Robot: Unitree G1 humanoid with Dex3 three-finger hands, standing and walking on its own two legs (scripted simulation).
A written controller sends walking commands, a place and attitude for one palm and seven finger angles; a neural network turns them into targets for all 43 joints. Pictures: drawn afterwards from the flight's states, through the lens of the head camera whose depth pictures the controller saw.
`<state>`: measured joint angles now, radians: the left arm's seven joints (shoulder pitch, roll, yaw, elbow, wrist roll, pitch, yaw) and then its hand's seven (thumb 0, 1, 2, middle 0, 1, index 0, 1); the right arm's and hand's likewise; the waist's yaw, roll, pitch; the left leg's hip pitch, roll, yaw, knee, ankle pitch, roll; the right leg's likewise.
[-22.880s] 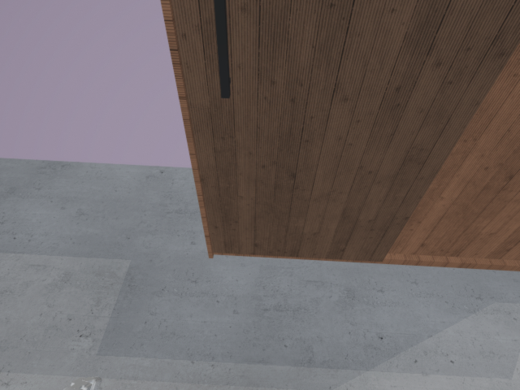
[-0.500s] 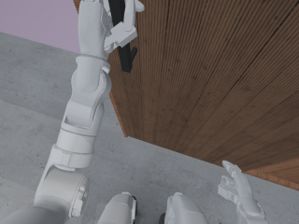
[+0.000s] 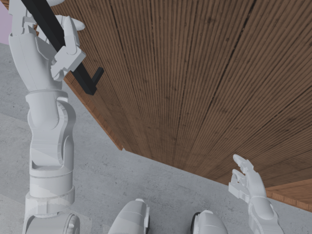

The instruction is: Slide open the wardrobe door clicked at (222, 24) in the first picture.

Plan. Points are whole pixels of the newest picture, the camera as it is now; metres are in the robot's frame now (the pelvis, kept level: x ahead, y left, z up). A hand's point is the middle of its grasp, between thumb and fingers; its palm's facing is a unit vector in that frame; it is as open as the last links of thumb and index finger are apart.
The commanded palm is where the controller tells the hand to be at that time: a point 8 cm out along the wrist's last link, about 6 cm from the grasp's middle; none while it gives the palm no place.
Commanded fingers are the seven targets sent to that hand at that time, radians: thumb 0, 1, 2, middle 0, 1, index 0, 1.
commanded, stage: step sideways, sliding the door along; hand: left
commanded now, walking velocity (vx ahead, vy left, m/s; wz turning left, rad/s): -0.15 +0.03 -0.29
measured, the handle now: (65, 27) +0.40 +0.20 +0.24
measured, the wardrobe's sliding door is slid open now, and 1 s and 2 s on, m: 0.04 0.31 0.46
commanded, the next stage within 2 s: none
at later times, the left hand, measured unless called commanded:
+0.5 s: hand (164, 74) +0.34 +0.04 +0.23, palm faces +0.09 -1.00 -0.01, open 6.1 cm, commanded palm +0.31 +0.03 +0.22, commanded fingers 0.00 0.90 0.90 -0.45 -1.40 -0.45 -1.40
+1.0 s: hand (255, 99) +0.31 -0.08 +0.24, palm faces -0.04 -1.00 -0.06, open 6.0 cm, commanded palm +0.29 -0.06 +0.23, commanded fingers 0.00 0.90 0.90 -0.45 -1.40 -0.45 -1.40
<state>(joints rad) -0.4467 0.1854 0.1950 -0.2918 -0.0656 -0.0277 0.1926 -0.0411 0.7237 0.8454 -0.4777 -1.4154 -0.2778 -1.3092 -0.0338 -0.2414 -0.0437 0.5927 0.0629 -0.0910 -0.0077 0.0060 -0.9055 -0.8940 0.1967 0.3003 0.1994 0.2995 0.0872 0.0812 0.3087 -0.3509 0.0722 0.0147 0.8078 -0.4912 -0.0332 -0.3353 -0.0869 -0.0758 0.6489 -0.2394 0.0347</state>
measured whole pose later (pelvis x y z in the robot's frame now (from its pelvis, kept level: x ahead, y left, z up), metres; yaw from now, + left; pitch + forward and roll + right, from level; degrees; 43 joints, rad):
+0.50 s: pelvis +0.01 -0.06 +0.00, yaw -5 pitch -3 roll -1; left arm -0.22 0.08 0.00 -0.45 -0.05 -0.07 0.17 -0.01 0.77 0.79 -0.45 -1.40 -0.22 -1.34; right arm 0.01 -0.16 0.03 0.54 0.04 -0.10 0.05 0.01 -0.90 -0.89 0.20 0.30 0.20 0.30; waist 0.11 0.09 0.26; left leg -0.33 0.14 0.03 0.87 -0.50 -0.05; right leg -0.28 0.01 -0.11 0.63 -0.30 -0.05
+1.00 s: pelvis -0.09 -0.14 -0.01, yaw -12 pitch -3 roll -2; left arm -0.45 0.20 0.11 -0.11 -0.09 -0.05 0.15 0.02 0.76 0.85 -0.46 -1.40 -0.25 -1.38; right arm 0.10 -0.19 -0.01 0.66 0.05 0.00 -0.01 0.01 -0.90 -0.89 0.20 0.30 0.20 0.30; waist 0.03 0.07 0.19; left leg -0.47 0.20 -0.04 0.99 -0.54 -0.05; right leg -0.30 -0.02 -0.08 0.69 -0.35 0.00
